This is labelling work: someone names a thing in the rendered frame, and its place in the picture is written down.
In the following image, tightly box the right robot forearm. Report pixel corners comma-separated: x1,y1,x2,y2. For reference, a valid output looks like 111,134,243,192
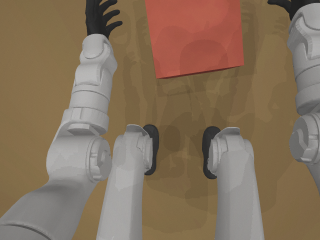
287,3,320,116

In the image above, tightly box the left robot forearm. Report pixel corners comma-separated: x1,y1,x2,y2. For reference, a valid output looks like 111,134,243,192
46,33,118,173

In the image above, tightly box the right robot upper arm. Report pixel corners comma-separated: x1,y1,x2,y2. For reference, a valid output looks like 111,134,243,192
289,112,320,196

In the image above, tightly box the right robot hand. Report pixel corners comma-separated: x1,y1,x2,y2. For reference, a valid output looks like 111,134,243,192
267,0,320,21

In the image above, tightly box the left robot upper arm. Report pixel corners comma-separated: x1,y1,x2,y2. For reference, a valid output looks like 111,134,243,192
0,135,113,240

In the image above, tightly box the robot left thigh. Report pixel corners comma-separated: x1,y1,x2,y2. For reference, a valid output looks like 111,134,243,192
96,131,153,240

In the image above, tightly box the right robot shin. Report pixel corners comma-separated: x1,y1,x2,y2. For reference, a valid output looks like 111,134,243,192
207,127,254,174

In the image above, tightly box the left robot hand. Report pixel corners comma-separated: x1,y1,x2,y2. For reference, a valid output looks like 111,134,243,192
85,0,123,40

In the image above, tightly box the carton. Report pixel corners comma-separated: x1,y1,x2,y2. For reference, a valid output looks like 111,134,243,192
145,0,244,79

